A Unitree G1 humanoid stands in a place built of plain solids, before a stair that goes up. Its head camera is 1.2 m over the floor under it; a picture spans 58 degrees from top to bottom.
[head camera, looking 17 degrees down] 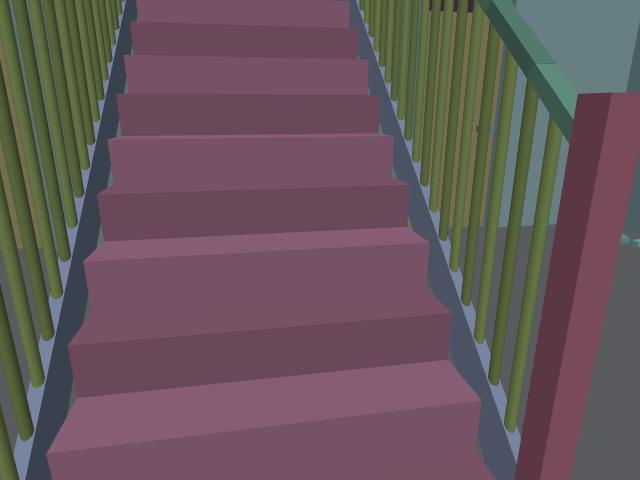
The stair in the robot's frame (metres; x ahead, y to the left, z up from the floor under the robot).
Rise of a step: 0.18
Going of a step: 0.22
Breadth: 1.20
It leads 10 degrees to the left of straight ahead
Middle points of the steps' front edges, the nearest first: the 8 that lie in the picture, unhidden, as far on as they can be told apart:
1.00 0.10 0.36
1.22 0.14 0.54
1.44 0.18 0.72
1.66 0.22 0.90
1.87 0.26 1.08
2.09 0.30 1.26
2.31 0.34 1.44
2.53 0.38 1.62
